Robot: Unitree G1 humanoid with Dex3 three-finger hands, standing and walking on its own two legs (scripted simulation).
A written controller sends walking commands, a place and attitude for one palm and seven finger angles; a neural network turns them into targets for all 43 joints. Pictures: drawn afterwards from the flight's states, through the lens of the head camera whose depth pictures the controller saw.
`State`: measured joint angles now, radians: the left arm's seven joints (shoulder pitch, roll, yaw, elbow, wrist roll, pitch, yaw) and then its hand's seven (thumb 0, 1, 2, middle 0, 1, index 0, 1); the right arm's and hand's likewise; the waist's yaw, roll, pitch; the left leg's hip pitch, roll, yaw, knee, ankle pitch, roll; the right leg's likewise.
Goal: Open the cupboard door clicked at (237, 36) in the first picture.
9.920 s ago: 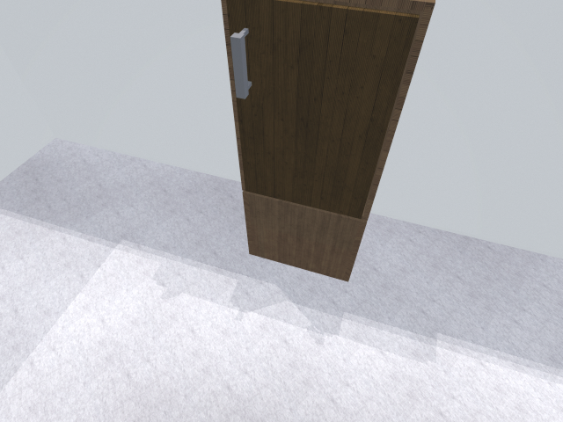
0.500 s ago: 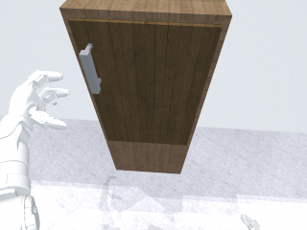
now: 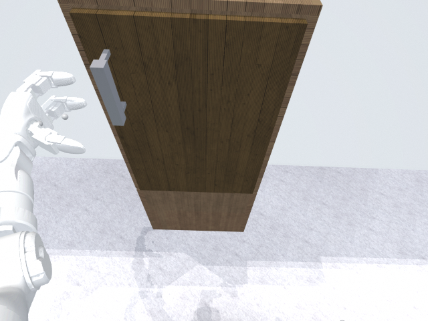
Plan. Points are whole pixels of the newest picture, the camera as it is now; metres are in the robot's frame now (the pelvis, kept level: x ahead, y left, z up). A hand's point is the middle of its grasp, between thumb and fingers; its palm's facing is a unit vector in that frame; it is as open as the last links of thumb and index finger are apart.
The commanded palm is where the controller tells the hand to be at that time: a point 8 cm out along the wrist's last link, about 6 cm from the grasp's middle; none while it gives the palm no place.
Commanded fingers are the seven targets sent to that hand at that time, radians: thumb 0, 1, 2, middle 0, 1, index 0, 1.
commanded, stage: move the hooked fingers beside the handle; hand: left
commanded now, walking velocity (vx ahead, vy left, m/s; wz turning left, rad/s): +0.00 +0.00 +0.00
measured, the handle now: (112, 89) +0.53 +0.20 +0.13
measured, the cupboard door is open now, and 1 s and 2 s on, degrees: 0 0 0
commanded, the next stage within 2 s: slide the fingers in behind the handle in 1.34 s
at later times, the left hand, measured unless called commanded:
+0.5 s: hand (75, 93) +0.50 +0.26 +0.14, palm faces -0.03 -1.00 +0.01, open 14.0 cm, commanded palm +0.47 +0.32 +0.13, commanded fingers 0.00 -0.50 0.30 -0.30 -1.20 -0.30 -1.20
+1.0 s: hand (73, 103) +0.48 +0.26 +0.14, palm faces -0.02 -1.00 +0.01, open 14.0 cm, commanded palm +0.46 +0.31 +0.13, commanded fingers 0.00 -0.50 0.30 -0.30 -1.20 -0.30 -1.20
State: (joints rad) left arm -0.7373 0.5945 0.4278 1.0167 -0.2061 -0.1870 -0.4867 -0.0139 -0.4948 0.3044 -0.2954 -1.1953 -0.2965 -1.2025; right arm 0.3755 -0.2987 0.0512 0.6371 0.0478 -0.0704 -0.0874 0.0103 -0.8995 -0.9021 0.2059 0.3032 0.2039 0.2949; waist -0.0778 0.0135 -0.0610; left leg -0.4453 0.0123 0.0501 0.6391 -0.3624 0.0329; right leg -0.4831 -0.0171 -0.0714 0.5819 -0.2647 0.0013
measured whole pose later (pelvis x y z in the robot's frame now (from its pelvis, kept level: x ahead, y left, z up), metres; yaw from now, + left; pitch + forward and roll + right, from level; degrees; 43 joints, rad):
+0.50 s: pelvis +0.00 +0.01 -0.01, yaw -1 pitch +16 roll -2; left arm -0.99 0.76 0.47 1.25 -0.13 -0.22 -0.50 -0.01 -0.49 0.30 -0.30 -1.20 -0.30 -1.20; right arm 0.44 -0.31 0.06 0.64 0.03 0.02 -0.08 0.01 -0.90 -0.90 0.21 0.30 0.20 0.29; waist -0.17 0.01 -0.06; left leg -0.61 0.03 0.05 0.72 -0.39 0.04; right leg -0.63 -0.01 -0.07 0.63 -0.27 0.01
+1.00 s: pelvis +0.00 +0.01 -0.01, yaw +0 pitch +14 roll -3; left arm -0.90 0.65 0.42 1.15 -0.16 -0.21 -0.46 -0.01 -0.50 0.30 -0.30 -1.20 -0.30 -1.20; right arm 0.37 -0.29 0.05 0.60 0.03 0.04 -0.06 0.01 -0.90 -0.90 0.21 0.30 0.20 0.29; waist -0.12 0.02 -0.09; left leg -0.57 0.02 0.04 0.74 -0.41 0.04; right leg -0.59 -0.01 -0.08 0.63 -0.29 0.01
